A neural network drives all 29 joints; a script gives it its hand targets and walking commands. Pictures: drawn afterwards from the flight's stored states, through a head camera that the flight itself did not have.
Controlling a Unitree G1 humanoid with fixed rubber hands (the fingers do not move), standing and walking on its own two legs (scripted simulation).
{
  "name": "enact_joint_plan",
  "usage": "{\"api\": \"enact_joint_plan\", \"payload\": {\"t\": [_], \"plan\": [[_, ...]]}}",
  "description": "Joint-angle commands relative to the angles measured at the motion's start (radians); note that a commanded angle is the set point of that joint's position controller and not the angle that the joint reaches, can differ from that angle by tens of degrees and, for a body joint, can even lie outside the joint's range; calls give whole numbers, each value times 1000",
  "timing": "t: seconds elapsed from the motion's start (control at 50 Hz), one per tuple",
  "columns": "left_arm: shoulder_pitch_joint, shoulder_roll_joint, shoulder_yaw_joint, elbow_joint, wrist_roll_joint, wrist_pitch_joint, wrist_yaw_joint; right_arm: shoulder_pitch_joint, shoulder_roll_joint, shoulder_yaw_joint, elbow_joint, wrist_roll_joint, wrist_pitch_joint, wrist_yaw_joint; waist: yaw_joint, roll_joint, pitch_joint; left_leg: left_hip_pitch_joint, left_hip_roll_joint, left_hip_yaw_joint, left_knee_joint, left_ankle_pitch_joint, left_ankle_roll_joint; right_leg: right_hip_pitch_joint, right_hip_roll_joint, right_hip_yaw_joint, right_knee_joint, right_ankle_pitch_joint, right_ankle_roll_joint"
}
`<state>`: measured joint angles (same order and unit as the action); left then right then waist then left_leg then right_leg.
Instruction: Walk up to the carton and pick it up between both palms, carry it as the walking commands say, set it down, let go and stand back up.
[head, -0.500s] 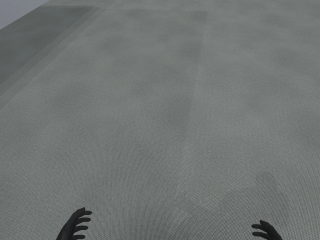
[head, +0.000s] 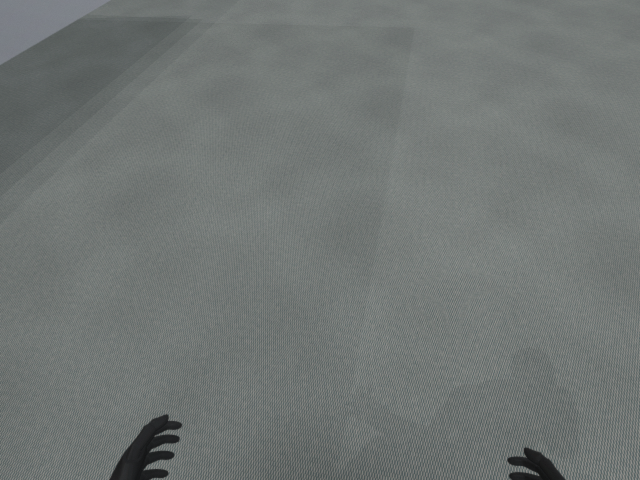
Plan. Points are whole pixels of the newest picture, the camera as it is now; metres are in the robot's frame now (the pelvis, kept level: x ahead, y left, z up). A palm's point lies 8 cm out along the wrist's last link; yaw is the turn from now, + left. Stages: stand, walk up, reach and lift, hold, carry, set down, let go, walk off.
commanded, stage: stand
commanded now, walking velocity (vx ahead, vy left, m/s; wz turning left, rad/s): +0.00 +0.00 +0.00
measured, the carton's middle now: out of the picture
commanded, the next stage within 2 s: walk up in 0.26 s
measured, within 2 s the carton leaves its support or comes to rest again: neither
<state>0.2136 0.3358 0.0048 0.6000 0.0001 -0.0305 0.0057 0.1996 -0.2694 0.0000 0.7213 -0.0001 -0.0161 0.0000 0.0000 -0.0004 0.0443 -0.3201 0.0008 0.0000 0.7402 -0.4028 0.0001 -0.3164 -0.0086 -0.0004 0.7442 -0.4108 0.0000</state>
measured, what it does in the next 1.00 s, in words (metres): steps to the right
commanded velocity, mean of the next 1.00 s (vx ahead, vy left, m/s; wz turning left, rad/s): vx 0.00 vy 0.00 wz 0.00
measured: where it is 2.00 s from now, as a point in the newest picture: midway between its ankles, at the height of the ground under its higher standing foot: outside the picture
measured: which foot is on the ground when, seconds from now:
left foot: down 0.00-0.74, up 0.76-1.00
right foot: down 0.00-1.00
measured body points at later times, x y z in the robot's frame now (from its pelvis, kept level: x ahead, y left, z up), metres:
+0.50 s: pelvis -0.01 +0.00 +0.00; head +0.00 +0.00 +0.45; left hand +0.15 +0.28 -0.08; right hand +0.12 -0.26 -0.11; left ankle +0.00 +0.12 -0.71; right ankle -0.01 -0.12 -0.71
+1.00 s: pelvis -0.08 -0.08 +0.00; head -0.03 -0.08 +0.45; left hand +0.09 +0.20 -0.09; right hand +0.03 -0.38 -0.11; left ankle -0.06 +0.02 -0.69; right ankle -0.04 -0.17 -0.71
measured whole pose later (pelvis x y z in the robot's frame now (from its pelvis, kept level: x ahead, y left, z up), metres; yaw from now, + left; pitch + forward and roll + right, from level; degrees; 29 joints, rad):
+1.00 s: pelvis -0.08 -0.08 +0.00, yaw -6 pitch -3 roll +0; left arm 0.21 0.41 0.02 0.60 0.00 0.05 -0.06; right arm 0.15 -0.35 0.00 0.75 0.00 -0.01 0.00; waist 0.00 0.00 0.15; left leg -0.38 -0.02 0.00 0.91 -0.50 0.00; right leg -0.37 0.08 0.00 0.71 -0.30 -0.06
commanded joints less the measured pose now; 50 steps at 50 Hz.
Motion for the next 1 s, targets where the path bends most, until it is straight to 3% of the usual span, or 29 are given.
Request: {"api": "enact_joint_plan", "payload": {"t": [0.0,0.08,0.12,0.2,0.28,0.34,0.42,0.44,0.46,0.48,0.5,0.52,0.54,0.56,0.6,0.64,0.66,0.68,0.7,0.72,0.74,0.76,0.78,0.82,0.86,0.88,0.92,0.94,0.98], "plan": [[-61,208,72,6,12,-28,10,-51,-269,-78,-37,-20,-49,-10,4,-5,-113,30,84,-113,-146,355,80,73,-93,76,-139,342,-77],[-59,201,76,10,14,-30,11,-56,-268,-77,-37,-18,-51,-9,0,19,-98,29,84,-111,-140,346,82,65,-94,85,-148,335,-79],[-60,213,70,14,15,-32,9,-50,-264,-73,-25,-13,-46,-12,-4,-29,-92,24,81,-116,-144,337,78,71,-100,97,-165,340,-82],[-40,214,73,15,11,-29,8,-56,-278,-80,-23,-18,-48,-8,4,16,-108,48,89,-128,-157,359,86,62,-89,81,-138,347,-75],[-55,205,73,20,13,-28,10,-75,-270,-76,-20,-21,-50,-7,11,24,-79,7,94,-137,-174,317,91,61,-80,76,-138,308,-69],[-56,216,71,18,18,-29,8,-57,-267,-80,-20,-20,-49,-7,-4,-12,-96,36,80,-125,-164,297,78,52,-90,91,-158,295,-77],[-64,207,73,21,15,-28,6,-69,-267,-74,-8,-23,-47,-9,5,9,-75,23,88,-120,-170,312,77,56,-91,86,-172,294,-75],[-108,252,77,-49,42,13,-36,-18,-340,-100,-11,3,-34,-10,-33,-25,-47,95,134,-126,-130,459,147,-137,-54,93,-80,579,-119],[-131,227,75,-68,34,25,-40,31,-375,-115,-19,3,-28,-14,-53,29,-65,135,220,-194,-196,515,209,-184,-1,20,53,538,-82],[-128,208,76,-82,34,34,-43,55,-412,-131,-27,-2,-29,-14,-64,115,-100,155,361,-287,-292,618,288,-219,39,-17,196,259,-58],[-136,206,78,-78,42,47,-45,58,-435,-137,-22,-8,-36,-15,-63,159,-73,178,465,-371,-342,726,348,-309,31,50,309,-159,-48],[-131,221,83,-75,44,55,-51,34,-433,-140,-28,-11,-37,-19,-52,110,-30,157,468,-347,-333,708,351,-331,6,107,361,-161,-49],[-124,221,86,-72,41,58,-55,16,-415,-129,-37,-8,-39,-20,-42,108,-27,140,451,-311,-322,685,334,-324,-4,109,366,-152,-45],[-89,221,90,-62,37,61,-64,-20,-403,-128,-46,-12,-34,-24,-8,136,-5,98,417,-256,-318,612,311,-308,-18,102,340,-118,-44],[-49,229,94,-35,38,58,-77,-44,-396,-122,-50,-15,-28,-21,6,168,-20,41,352,-168,-297,520,248,-215,-13,52,211,-85,-38],[-3,227,95,-12,43,60,-88,-70,-412,-131,-44,-19,-21,-16,4,252,-51,56,339,-150,-269,480,232,-145,-3,7,79,-64,-29],[28,225,98,4,41,55,-88,-86,-412,-127,-45,-14,-18,-13,29,247,-76,42,305,-99,-215,454,200,-59,5,-12,-56,9,-37],[41,237,96,15,49,43,-86,-88,-389,-116,-52,-4,-15,-12,41,178,-108,11,233,-19,-116,440,154,33,19,-19,-195,118,-57],[44,295,112,6,63,31,-78,-54,-338,-100,-56,3,-13,-9,36,36,-116,-44,129,94,61,357,88,95,-48,85,-286,403,-97],[49,385,130,-20,76,20,-69,-55,-267,-68,-85,17,-12,-10,40,-223,-166,-274,-9,80,230,-20,38,202,-252,438,-322,731,-216],[59,416,125,-23,55,25,-62,-136,-274,-65,-92,10,4,-26,63,-236,-138,-298,-26,4,349,-270,42,107,-320,461,-358,795,-309],[29,387,123,-30,49,31,-60,-139,-292,-75,-68,-6,11,-26,50,-188,-106,-262,-5,-36,423,-244,53,26,-293,439,-389,647,-307],[4,340,111,-46,48,37,-54,-137,-299,-73,-59,2,11,-20,45,-142,-65,-257,-4,-31,405,-192,51,26,-249,404,-384,639,-297],[-24,306,102,-52,51,45,-47,-81,-317,-78,-28,10,3,-17,31,-167,-69,-238,-19,-15,315,-89,36,58,-157,334,-330,676,-258],[-5,292,97,-47,43,48,-46,-73,-313,-79,-11,11,2,-16,32,-129,-106,-227,-27,-18,234,-77,36,152,-161,324,-319,737,-217],[-8,290,99,-58,41,50,-47,-71,-314,-78,-8,15,3,-20,36,-140,-122,-203,-28,-18,193,-81,34,178,-160,331,-317,755,-219],[-26,298,97,-63,41,57,-48,-40,-318,-85,12,13,6,-25,31,-159,-105,-135,-38,-23,140,-98,37,110,-189,372,-349,668,-218],[-27,291,97,-66,40,62,-52,-26,-315,-87,17,11,7,-28,27,-134,-95,-110,-34,-28,98,-107,42,92,-196,389,-367,626,-211],[-62,293,96,-66,37,65,-57,21,-318,-95,30,11,5,-33,2,-142,-46,-40,-41,-19,51,-102,57,-6,-195,402,-390,573,-202]]}}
